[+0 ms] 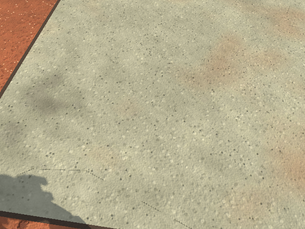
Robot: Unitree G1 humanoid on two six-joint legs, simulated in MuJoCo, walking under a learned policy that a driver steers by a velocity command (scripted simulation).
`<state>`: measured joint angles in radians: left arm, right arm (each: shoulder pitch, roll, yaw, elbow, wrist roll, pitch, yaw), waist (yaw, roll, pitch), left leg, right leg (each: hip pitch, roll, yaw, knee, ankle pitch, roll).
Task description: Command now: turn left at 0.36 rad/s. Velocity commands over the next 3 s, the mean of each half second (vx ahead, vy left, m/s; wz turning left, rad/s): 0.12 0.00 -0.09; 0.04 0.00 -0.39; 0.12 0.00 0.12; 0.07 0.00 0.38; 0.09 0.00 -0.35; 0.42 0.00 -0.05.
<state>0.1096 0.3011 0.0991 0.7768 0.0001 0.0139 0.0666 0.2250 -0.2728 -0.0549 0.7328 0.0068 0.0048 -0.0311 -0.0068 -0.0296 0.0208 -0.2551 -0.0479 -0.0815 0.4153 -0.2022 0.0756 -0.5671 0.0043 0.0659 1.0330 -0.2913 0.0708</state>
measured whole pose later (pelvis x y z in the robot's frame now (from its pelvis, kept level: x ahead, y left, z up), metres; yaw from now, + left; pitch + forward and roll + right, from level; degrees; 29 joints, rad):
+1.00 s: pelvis +0.14 -0.03 -0.01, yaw -19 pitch +1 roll +0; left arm 0.17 0.29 0.05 0.68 -0.01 0.04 0.03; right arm 0.16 -0.25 -0.05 0.71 0.00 -0.01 -0.01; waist -0.03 -0.02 0.06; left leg -0.29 0.00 0.03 0.45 -0.18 0.03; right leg -0.36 -0.01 0.05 0.75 -0.41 0.07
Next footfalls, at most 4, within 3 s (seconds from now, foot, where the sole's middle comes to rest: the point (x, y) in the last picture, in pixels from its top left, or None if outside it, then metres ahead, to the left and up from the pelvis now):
0.30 right None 0.05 -0.14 -0.79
0.70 left None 0.25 0.05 -0.79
1.06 right None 0.13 -0.17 -0.79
1.54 left None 0.37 0.05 -0.78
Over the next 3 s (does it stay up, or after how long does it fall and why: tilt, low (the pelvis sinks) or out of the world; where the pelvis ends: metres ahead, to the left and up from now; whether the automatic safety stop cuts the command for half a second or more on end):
stays up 0.56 -0.20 -0.01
